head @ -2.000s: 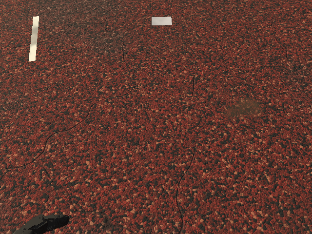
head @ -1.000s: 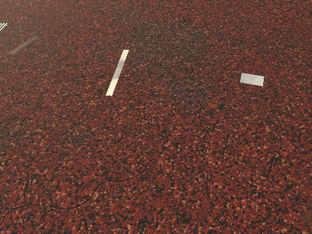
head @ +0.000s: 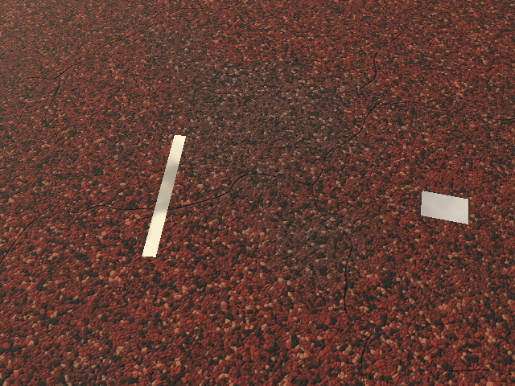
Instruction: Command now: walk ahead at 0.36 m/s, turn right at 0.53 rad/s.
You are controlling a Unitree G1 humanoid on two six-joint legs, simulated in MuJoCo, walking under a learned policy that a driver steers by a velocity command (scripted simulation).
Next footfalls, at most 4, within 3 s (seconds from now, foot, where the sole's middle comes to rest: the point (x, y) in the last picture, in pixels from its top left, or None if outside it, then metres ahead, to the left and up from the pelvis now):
0.32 left None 0.34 0.10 -0.77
0.72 right None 0.19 -0.11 -0.77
1.00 left None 0.28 0.12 -0.77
1.72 left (280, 318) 0.61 -0.02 -0.77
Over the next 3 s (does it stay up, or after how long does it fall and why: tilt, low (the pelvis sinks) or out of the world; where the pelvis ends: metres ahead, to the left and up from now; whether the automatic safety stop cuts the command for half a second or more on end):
stays up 1.09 -0.05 0.02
